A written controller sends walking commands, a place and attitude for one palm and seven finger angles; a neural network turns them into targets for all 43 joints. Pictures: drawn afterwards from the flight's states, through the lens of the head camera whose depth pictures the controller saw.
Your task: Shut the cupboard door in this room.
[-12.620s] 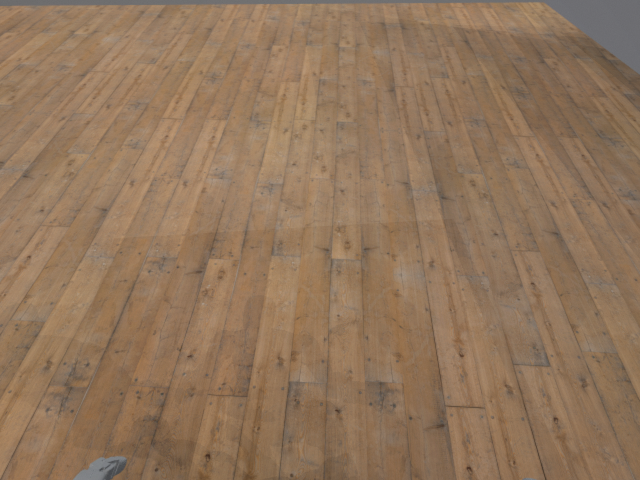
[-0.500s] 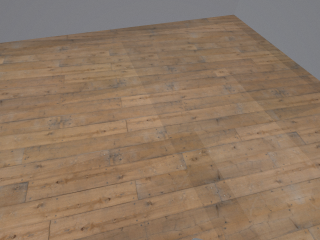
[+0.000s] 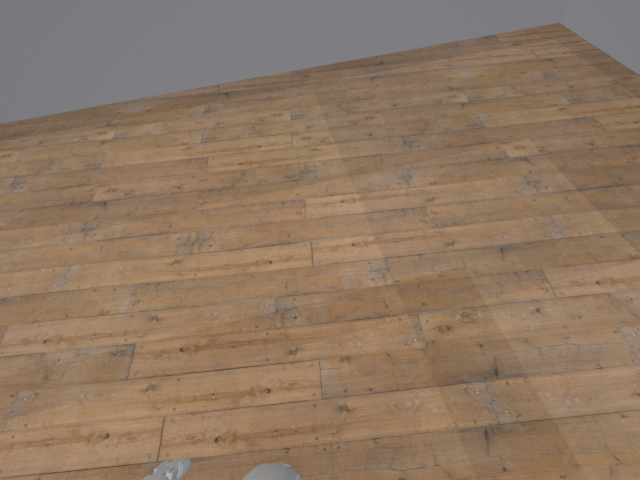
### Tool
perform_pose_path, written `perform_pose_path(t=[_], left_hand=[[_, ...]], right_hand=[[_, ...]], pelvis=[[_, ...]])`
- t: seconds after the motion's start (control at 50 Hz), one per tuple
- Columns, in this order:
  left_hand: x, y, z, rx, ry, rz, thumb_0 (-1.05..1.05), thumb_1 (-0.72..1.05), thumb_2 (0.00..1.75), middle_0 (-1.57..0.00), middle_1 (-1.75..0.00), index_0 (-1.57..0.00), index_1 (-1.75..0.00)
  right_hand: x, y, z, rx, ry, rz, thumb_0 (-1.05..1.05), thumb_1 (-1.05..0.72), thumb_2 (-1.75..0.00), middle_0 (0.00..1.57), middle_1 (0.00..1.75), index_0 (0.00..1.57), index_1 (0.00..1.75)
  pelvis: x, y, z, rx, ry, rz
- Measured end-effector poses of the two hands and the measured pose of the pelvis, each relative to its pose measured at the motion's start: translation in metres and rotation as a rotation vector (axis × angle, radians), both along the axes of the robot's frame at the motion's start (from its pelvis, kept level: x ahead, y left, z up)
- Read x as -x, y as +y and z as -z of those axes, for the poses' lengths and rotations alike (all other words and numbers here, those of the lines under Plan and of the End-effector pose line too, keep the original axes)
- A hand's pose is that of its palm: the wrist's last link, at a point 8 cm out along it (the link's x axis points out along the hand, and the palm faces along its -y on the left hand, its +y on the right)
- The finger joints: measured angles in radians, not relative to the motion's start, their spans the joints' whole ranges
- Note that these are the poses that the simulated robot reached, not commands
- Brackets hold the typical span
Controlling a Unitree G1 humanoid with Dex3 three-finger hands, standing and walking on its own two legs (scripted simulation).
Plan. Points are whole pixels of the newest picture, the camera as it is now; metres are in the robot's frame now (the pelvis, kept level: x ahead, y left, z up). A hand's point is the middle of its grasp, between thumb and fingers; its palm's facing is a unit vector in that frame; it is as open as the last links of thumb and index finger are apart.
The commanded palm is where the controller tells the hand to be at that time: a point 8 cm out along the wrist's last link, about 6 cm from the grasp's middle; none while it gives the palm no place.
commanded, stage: turn or walk to find it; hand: left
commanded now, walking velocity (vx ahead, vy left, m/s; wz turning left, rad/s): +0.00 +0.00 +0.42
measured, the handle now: out of the picture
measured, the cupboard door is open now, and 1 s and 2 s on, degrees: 78 78 78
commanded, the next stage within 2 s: none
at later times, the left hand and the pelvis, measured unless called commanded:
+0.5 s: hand out of the picture -0.03 +0.26 -0.18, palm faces +0.27 -0.93 -0.25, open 7.4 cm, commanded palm none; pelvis -0.02 +0.04 +0.00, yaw +13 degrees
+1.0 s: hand out of the picture -0.02 +0.19 -0.14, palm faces +0.43 -0.86 -0.28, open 7.4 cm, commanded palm none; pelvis -0.02 -0.02 +0.00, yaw +26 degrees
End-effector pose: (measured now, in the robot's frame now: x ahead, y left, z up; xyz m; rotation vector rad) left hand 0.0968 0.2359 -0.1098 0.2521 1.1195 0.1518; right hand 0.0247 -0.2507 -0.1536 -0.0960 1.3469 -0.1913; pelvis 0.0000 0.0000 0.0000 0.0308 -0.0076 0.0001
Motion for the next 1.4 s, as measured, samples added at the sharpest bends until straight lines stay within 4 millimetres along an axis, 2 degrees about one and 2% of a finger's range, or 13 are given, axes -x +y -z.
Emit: perform_pose_path(t=[0.12,0.2,0.4,0.48,0.58,0.68,0.76,0.82,0.96,1.08,1.18,1.32,1.4], left_hand=[[0.038,-0.002,0.003,0.011,0.059,-0.081,0.00,0.91,0.89,-0.20,-0.30,-0.20,-0.30],[0.067,0.005,0.010,0.027,0.103,-0.139,0.00,0.91,0.89,-0.20,-0.30,-0.20,-0.30],[0.146,0.059,0.047,0.059,0.228,-0.308,0.01,0.91,0.89,-0.20,-0.30,-0.20,-0.30],[0.150,0.071,0.038,0.058,0.222,-0.342,0.01,0.91,0.89,-0.20,-0.30,-0.20,-0.30],[0.138,0.075,0.026,0.049,0.148,-0.355,0.01,0.91,0.89,-0.20,-0.30,-0.20,-0.30],[0.118,0.066,0.017,0.032,0.079,-0.357,0.01,0.91,0.89,-0.20,-0.30,-0.20,-0.30],[0.103,0.048,0.010,0.012,0.021,-0.358,0.01,0.91,0.89,-0.20,-0.30,-0.20,-0.30],[0.102,0.031,0.007,-0.011,-0.015,-0.365,0.00,0.91,0.89,-0.20,-0.30,-0.20,-0.30],[0.136,-0.004,-0.004,-0.003,0.026,-0.450,0.00,0.91,0.89,-0.20,-0.30,-0.20,-0.30],[0.172,-0.022,0.001,0.024,0.079,-0.538,0.00,0.91,0.89,-0.20,-0.30,-0.20,-0.30],[0.215,-0.028,0.011,0.053,0.131,-0.617,0.00,0.91,0.89,-0.20,-0.30,-0.21,-0.30],[0.284,-0.019,0.041,0.104,0.209,-0.732,0.00,0.91,0.89,-0.20,-0.30,-0.20,-0.30],[0.301,-0.011,0.040,0.113,0.236,-0.770,0.01,0.91,0.89,-0.20,-0.30,-0.20,-0.30]], right_hand=[[-0.005,-0.008,-0.006,0.010,0.036,-0.065,0.01,-0.91,-0.90,0.20,0.30,0.20,0.30],[-0.022,-0.001,-0.009,0.027,0.038,-0.124,0.01,-0.91,-0.90,0.20,0.30,0.20,0.30],[-0.095,0.056,-0.022,0.081,-0.145,-0.307,0.01,-0.91,-0.90,0.20,0.30,0.20,0.30],[-0.104,0.074,-0.033,0.079,-0.174,-0.347,0.01,-0.91,-0.90,0.20,0.30,0.20,0.30],[-0.105,0.084,-0.035,0.050,-0.172,-0.378,0.01,-0.91,-0.90,0.20,0.30,0.21,0.30],[-0.097,0.077,-0.026,0.020,-0.144,-0.385,0.01,-0.91,-0.90,0.20,0.30,0.21,0.30],[-0.090,0.058,-0.012,-0.001,-0.103,-0.386,0.01,-0.91,-0.90,0.20,0.30,0.21,0.30],[-0.088,0.040,0.002,-0.016,-0.073,-0.388,0.01,-0.91,-0.90,0.20,0.30,0.21,0.30],[-0.091,0.014,-0.001,-0.009,-0.011,-0.441,0.01,-0.91,-0.90,0.20,0.30,0.20,0.30],[-0.096,0.011,-0.006,0.017,0.034,-0.511,0.01,-0.91,-0.90,0.20,0.30,0.20,0.30],[-0.113,0.032,-0.010,0.034,0.020,-0.596,0.01,-0.91,-0.90,0.20,0.30,0.20,0.30],[-0.144,0.095,-0.018,0.040,-0.145,-0.721,0.01,-0.91,-0.90,0.20,0.30,0.20,0.30],[-0.146,0.119,-0.030,0.031,-0.196,-0.766,0.01,-0.91,-0.90,0.20,0.30,0.20,0.30]], pelvis=[[0.001,-0.004,-0.004,-0.008,-0.001,-0.063],[0.003,0.001,-0.004,-0.007,-0.001,-0.099],[0.014,0.037,0.013,0.022,-0.005,-0.185],[0.016,0.043,0.004,0.037,-0.006,-0.215],[0.018,0.042,-0.003,0.038,-0.003,-0.254],[0.018,0.031,-0.003,0.030,0.000,-0.296],[0.017,0.014,0.002,0.016,0.003,-0.332],[0.017,-0.001,0.008,0.013,-0.003,-0.364],[0.016,-0.018,-0.003,-0.016,-0.007,-0.437],[0.018,-0.022,-0.006,-0.021,0.001,-0.501],[0.026,-0.017,-0.004,-0.011,0.005,-0.548],[0.047,0.003,0.011,0.020,-0.002,-0.609],[0.054,0.007,0.006,0.024,-0.012,-0.634]])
